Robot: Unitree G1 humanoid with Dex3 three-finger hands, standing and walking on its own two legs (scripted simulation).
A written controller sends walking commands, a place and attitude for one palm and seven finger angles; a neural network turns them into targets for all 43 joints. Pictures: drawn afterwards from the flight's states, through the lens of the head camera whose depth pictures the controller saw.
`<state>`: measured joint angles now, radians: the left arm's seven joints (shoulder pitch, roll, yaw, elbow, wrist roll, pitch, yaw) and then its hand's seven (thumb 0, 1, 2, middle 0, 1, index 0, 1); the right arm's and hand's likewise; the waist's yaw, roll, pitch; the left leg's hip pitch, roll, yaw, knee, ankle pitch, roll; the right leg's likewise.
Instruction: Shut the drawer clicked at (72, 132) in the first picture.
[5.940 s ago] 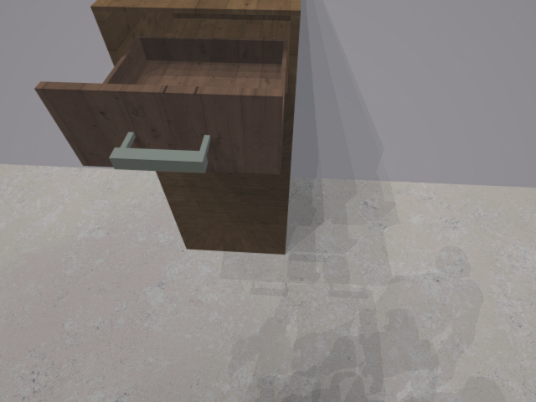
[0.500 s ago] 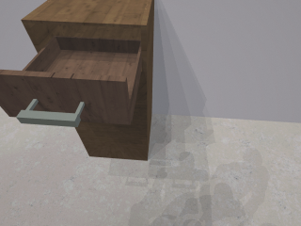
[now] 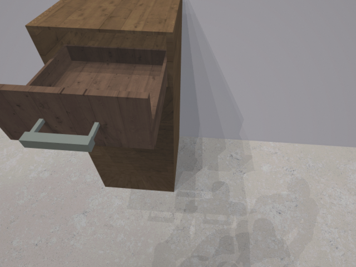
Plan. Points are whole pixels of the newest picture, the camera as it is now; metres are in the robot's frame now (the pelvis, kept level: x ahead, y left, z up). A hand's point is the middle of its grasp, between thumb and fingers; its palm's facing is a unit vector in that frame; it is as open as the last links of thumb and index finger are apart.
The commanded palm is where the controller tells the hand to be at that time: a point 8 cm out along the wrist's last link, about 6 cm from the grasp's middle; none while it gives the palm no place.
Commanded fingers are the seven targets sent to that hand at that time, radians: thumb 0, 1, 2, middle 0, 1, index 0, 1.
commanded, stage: shuffle to correct the standing spot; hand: left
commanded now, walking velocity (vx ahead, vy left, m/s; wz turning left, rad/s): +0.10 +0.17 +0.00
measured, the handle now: (62, 133) +0.36 +0.29 +0.11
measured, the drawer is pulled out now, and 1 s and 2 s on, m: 0.28 0.28 0.28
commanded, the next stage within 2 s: come to a stop and stand still in 0.32 s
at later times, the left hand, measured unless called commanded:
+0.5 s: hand out of the picture +0.02 +0.22 -0.18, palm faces +0.04 -0.97 -0.23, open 7.4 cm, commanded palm none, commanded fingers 0.00 0.90 0.90 -0.20 -0.30 -0.20 -0.30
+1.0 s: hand out of the picture +0.06 +0.20 -0.17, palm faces +0.04 -0.98 -0.21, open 7.2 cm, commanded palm none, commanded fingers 0.00 0.90 0.90 -0.20 -0.30 -0.20 -0.30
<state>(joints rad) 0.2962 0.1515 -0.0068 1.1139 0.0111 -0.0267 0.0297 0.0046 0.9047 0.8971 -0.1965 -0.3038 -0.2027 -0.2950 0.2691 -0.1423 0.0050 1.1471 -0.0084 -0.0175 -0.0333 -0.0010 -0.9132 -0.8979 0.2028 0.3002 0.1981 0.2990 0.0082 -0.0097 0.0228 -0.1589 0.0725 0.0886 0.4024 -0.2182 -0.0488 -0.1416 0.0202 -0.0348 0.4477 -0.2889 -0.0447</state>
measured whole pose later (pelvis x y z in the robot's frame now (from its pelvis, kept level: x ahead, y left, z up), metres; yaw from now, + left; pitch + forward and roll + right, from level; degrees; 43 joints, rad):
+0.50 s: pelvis +0.03 +0.04 -0.01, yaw -1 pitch +0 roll +2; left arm 0.31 0.16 0.04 1.08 0.03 0.02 0.03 0.01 0.91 0.90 -0.20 -0.30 -0.20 -0.29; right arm 0.34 -0.14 -0.01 1.07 -0.03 -0.02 -0.03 0.00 -0.91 -0.90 0.20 0.30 0.20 0.30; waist 0.01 -0.03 0.04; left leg -0.18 0.00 0.13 0.51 -0.33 0.02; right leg -0.34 -0.05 -0.08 0.84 -0.53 -0.04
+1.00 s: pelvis +0.04 +0.02 +0.00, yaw +0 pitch -1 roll +1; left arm 0.26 0.17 0.01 1.10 0.01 -0.02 0.04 0.00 0.94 0.90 -0.20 -0.30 -0.20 -0.30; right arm 0.29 -0.13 0.01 1.16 -0.01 -0.02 -0.04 0.00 -0.92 -0.90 0.20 0.30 0.20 0.30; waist 0.01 -0.02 0.02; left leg -0.09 0.05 0.10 0.38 -0.27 -0.03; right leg -0.18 0.02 -0.12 0.42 -0.24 -0.07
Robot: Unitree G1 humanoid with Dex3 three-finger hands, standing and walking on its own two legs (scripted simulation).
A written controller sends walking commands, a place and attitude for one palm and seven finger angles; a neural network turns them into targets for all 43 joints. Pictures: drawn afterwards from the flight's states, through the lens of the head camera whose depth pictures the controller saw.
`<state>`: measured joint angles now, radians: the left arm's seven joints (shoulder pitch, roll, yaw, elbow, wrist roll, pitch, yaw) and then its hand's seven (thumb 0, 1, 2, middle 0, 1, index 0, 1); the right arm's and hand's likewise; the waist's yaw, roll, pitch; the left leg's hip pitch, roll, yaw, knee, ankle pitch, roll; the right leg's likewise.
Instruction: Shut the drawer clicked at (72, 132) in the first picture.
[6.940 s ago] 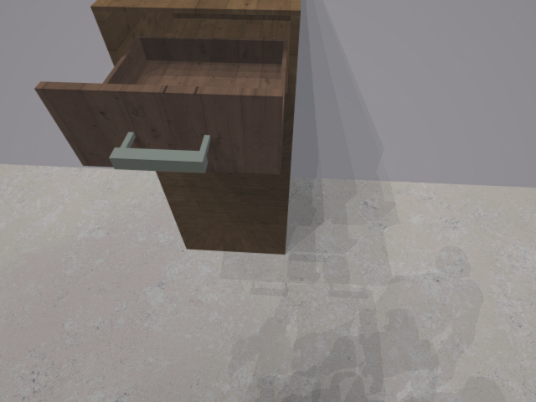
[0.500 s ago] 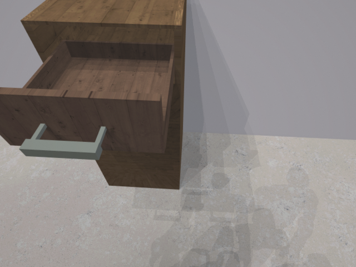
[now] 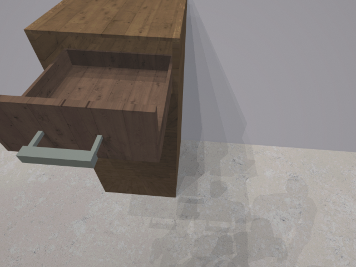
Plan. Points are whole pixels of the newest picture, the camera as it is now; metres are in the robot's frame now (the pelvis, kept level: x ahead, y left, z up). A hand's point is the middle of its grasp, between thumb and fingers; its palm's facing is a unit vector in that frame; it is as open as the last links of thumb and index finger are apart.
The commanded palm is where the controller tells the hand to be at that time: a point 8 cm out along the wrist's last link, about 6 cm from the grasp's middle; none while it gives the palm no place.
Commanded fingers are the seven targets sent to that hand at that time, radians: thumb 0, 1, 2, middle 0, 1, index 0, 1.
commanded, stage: come to a stop and stand still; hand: left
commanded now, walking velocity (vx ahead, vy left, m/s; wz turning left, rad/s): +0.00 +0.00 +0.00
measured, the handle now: (63, 147) +0.32 +0.27 +0.11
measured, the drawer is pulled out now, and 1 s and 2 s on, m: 0.28 0.28 0.28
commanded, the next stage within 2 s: look again from close up in 0.66 s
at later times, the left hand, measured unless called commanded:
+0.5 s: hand out of the picture -0.05 +0.21 -0.18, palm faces +0.04 -0.98 -0.18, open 7.4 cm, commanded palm none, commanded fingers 0.00 0.90 0.90 -0.20 -0.30 -0.20 -0.30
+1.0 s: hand out of the picture -0.05 +0.19 -0.18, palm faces +0.02 -0.99 -0.13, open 7.4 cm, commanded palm none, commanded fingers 0.00 0.90 0.90 -0.20 -0.30 -0.20 -0.30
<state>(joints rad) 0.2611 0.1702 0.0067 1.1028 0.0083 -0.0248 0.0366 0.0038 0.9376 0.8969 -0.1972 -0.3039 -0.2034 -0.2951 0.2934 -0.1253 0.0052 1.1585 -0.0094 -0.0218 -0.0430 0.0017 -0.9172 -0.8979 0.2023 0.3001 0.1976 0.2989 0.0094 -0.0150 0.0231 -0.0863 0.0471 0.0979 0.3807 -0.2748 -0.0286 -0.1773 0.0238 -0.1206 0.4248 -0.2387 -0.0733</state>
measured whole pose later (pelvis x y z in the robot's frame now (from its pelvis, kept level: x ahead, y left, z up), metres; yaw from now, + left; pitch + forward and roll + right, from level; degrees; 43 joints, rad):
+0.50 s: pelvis -0.04 +0.04 +0.00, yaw +0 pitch -2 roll +0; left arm 0.33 0.14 -0.01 1.09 0.01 -0.01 0.03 0.00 0.91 0.90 -0.20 -0.30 -0.20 -0.29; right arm 0.36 -0.12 0.02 1.09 -0.02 -0.01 -0.02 0.00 -0.92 -0.90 0.20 0.30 0.20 0.30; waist 0.00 -0.01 0.00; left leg -0.19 -0.03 0.09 0.45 -0.24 0.05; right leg -0.25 -0.04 -0.10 0.47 -0.20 -0.02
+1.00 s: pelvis -0.03 +0.04 +0.00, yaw -1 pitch -1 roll +0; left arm 0.34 0.10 -0.02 1.11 0.01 -0.02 0.04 0.01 0.91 0.90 -0.20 -0.30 -0.20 -0.29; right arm 0.31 -0.10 0.02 1.14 -0.01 -0.02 -0.03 0.00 -0.91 -0.90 0.20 0.30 0.20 0.30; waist 0.01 -0.02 0.02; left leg -0.16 -0.02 0.11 0.43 -0.25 0.05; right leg -0.23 -0.03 -0.08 0.46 -0.21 -0.02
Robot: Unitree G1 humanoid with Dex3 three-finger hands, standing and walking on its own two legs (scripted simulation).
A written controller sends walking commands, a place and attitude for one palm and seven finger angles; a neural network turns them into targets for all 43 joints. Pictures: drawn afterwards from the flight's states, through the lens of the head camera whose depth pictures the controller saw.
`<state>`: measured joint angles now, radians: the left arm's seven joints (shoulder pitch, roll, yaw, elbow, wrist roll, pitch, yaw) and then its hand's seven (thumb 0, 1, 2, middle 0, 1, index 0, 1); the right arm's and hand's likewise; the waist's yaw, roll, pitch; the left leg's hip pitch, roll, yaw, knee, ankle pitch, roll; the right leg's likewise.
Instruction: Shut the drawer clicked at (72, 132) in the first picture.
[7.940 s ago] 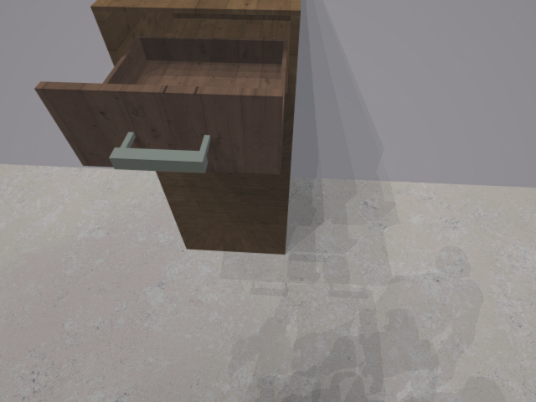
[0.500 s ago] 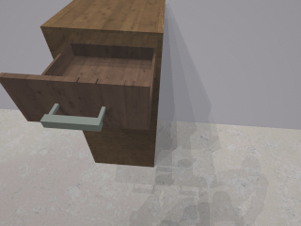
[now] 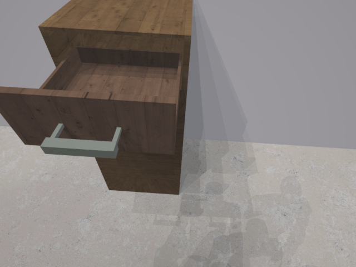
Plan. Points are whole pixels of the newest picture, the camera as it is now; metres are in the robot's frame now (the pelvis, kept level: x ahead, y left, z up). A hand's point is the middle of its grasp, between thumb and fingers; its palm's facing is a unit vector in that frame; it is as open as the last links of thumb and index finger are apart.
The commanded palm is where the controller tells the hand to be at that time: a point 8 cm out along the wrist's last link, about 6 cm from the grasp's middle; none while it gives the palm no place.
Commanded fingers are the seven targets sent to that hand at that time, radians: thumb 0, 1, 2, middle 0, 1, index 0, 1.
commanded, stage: look again from close up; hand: left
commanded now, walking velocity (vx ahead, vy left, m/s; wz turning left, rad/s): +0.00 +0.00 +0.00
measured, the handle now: (84, 139) +0.34 +0.23 +0.11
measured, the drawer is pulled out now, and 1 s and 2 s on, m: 0.28 0.28 0.28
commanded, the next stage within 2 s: raise the hand and make a fist in 0.30 s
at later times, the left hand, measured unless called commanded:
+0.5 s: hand out of the picture +0.05 +0.19 -0.14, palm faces +0.17 -0.95 -0.26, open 7.2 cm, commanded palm +0.10 +0.20 -0.05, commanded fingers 0.00 0.90 0.90 -0.32 -0.43 -0.32 -0.43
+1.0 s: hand (97, 259) +0.13 +0.16 +0.04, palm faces +0.15 -0.99 -0.08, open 5.0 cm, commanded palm +0.11 +0.21 +0.04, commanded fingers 0.00 0.90 0.90 -0.82 -0.97 -0.82 -0.97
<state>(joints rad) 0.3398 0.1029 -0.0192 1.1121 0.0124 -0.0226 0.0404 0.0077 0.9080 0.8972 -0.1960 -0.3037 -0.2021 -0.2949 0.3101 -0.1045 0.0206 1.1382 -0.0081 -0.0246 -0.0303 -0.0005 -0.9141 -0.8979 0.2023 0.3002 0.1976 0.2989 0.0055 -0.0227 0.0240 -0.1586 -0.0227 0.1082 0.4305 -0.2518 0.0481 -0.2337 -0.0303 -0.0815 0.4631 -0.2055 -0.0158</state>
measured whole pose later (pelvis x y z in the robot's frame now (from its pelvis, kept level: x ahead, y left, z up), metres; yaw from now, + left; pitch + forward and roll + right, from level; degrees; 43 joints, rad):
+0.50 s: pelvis +0.01 +0.00 +0.00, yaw +0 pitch -1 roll +1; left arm 0.55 0.19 -0.02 0.48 -0.09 0.11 0.13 0.07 0.98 0.90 -0.21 -0.32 -0.22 -0.31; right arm 0.41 -0.16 0.03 0.97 0.04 -0.16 -0.07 0.03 -0.94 -0.90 0.21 0.30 0.20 0.30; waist 0.00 -0.01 0.00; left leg -0.18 -0.02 0.10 0.47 -0.29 0.04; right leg -0.25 -0.03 -0.09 0.52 -0.25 -0.02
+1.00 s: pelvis +0.00 -0.03 -0.05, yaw +4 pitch +6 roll -1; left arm 0.69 0.20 0.11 -0.27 -0.25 -0.45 -0.23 0.02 0.90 0.90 -0.63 -0.77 -0.63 -0.76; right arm 0.15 -0.24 0.01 0.45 0.03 -0.22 -0.02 0.01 -0.91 -0.90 0.20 0.30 0.20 0.30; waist 0.08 0.02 -0.09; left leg -0.58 0.03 -0.01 0.96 -0.49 0.00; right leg -0.58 -0.02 -0.19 0.91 -0.44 -0.07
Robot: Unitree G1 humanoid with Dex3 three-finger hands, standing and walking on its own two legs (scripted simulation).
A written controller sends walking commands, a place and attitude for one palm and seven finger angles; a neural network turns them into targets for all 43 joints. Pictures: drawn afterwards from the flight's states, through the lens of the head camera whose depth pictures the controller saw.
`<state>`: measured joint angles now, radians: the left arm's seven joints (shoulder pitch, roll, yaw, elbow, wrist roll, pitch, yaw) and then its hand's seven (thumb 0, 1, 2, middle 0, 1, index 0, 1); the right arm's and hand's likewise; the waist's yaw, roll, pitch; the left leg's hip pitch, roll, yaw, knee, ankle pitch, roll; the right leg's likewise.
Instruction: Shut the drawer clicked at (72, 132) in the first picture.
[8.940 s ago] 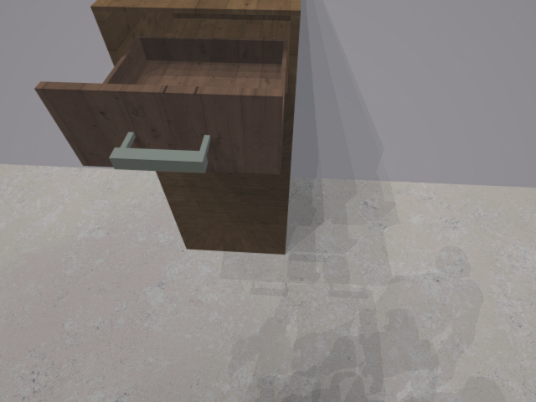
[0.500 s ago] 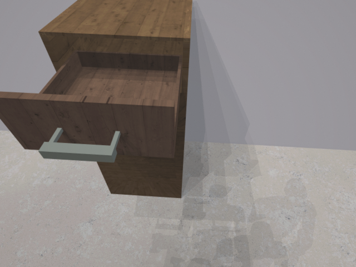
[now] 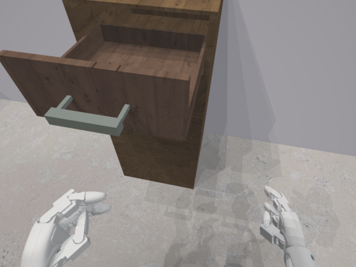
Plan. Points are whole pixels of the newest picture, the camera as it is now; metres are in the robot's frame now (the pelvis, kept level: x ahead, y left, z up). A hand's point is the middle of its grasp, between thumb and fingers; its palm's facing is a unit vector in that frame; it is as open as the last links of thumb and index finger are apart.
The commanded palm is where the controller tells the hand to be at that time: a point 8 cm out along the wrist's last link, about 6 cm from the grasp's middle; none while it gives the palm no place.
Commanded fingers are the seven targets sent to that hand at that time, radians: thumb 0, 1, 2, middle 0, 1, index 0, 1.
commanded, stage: raise the hand and make a fist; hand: left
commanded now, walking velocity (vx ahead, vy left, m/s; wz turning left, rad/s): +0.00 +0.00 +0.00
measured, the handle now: (90, 113) +0.36 +0.24 +0.17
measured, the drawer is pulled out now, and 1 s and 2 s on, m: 0.28 0.28 0.28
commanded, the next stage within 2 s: bring the fist close to the handle in 1.30 s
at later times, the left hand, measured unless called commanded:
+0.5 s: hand (61, 194) +0.18 +0.21 +0.17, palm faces +0.00 -0.99 -0.13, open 3.1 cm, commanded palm +0.13 +0.26 +0.19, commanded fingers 0.00 0.90 0.90 -1.32 -1.51 -1.32 -1.51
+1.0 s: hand (11, 161) +0.18 +0.23 +0.26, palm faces +0.02 -0.98 -0.20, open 3.3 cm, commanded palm +0.13 +0.27 +0.27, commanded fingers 0.00 0.90 0.90 -1.40 -1.60 -1.40 -1.60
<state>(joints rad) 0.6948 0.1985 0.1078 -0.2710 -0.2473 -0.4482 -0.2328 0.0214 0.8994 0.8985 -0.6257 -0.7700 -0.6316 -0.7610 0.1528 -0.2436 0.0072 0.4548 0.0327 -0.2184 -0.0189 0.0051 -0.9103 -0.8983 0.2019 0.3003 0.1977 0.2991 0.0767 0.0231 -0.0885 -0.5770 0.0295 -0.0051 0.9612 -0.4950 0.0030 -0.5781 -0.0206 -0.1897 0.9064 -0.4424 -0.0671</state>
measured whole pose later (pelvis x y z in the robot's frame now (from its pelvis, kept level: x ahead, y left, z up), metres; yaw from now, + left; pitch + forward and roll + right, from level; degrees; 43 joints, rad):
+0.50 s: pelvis +0.02 +0.01 +0.04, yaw -2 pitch +1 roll -1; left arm 0.61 0.29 0.27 -0.42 -0.33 -0.13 -0.29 0.02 0.89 0.90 -1.13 -1.31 -1.13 -1.30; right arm 0.26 -0.28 0.01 0.61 0.09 -0.40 -0.08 0.01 -0.91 -0.90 0.20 0.30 0.20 0.30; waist 0.06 0.04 -0.07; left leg -0.28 0.02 0.05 0.66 -0.39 0.02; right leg -0.31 0.00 -0.13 0.62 -0.33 -0.04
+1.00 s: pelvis +0.01 +0.02 +0.05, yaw -2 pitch -5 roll +0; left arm 0.37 0.39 0.44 -0.59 -0.41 0.28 -0.36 0.02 0.89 0.90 -1.40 -1.60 -1.40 -1.59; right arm 0.16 -0.24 0.14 0.62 0.10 -0.30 -0.07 0.01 -0.90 -0.90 0.21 0.30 0.20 0.30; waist 0.12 0.06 -0.06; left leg -0.09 0.00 0.05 0.49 -0.31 0.02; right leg -0.13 -0.01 -0.13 0.48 -0.26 -0.03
